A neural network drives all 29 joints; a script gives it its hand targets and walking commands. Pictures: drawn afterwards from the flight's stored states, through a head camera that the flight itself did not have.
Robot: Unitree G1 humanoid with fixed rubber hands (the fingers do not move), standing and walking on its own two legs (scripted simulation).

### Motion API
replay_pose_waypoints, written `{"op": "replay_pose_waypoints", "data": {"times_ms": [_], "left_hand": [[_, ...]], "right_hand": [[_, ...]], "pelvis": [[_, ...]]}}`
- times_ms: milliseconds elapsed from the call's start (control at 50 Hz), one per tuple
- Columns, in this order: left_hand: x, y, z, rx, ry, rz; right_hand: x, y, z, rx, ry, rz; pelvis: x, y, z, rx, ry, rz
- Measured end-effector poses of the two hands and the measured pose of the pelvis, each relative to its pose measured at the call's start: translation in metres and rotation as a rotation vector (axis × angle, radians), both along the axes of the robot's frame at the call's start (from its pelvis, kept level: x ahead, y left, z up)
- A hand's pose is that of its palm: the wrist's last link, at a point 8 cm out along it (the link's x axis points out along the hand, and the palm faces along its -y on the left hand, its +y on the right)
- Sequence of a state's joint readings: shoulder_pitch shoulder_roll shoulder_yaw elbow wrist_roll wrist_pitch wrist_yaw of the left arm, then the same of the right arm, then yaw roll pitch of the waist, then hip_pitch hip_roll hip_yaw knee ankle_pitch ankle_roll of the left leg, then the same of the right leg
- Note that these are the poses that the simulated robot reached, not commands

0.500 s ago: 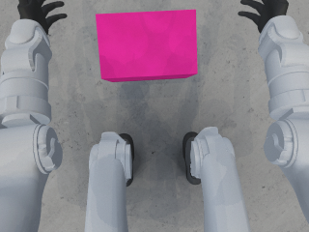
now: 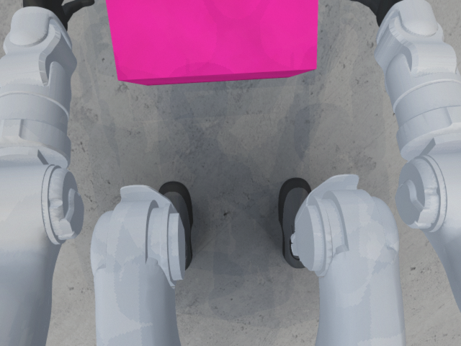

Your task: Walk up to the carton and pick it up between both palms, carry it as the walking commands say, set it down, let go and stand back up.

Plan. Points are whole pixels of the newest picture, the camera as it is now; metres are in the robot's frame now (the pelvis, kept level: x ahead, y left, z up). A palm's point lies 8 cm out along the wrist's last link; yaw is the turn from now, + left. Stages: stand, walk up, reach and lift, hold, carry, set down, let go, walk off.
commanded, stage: reach and lift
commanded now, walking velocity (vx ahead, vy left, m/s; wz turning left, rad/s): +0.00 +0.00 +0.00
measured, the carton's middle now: (214, 21) +0.54 +0.03 -0.29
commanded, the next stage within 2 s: none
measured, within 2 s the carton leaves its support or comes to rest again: leaves its support in 1.90 s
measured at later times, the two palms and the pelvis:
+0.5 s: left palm (62, 16) +0.53 +0.23 -0.21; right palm (385, 8) +0.53 -0.20 -0.21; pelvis +0.00 +0.00 -0.02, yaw +0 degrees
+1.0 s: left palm (74, 14) +0.53 +0.21 -0.21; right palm (353, 2) +0.54 -0.16 -0.20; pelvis -0.01 +0.00 -0.01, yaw +0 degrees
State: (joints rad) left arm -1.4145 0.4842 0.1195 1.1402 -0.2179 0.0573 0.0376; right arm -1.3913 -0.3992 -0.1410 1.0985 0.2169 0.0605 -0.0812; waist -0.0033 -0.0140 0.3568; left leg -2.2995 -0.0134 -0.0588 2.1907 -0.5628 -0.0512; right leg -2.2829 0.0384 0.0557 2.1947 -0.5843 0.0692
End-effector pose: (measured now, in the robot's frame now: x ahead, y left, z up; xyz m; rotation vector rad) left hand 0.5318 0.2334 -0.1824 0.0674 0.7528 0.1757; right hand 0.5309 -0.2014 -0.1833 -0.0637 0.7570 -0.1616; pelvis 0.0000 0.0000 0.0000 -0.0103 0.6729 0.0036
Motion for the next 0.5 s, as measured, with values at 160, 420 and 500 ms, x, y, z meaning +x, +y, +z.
{"op": "replay_pose_waypoints", "data": {"times_ms": [160, 420, 500], "left_hand": [[-0.004, -0.001, -0.023, 0.005, 0.031, 0.004], [0.000, -0.001, -0.025, 0.003, 0.018, -0.001], [0.000, -0.005, -0.025, -0.005, 0.019, -0.002]], "right_hand": [[-0.004, 0.000, -0.024, -0.005, 0.026, 0.004], [0.001, 0.000, -0.024, -0.008, 0.013, 0.002], [0.000, 0.001, -0.023, -0.004, 0.015, -0.001]], "pelvis": [[0.003, 0.001, -0.011, 0.000, -0.047, 0.000], [0.001, 0.002, -0.019, 0.000, -0.070, -0.002], [-0.002, 0.002, -0.018, 0.000, -0.072, -0.003]]}}
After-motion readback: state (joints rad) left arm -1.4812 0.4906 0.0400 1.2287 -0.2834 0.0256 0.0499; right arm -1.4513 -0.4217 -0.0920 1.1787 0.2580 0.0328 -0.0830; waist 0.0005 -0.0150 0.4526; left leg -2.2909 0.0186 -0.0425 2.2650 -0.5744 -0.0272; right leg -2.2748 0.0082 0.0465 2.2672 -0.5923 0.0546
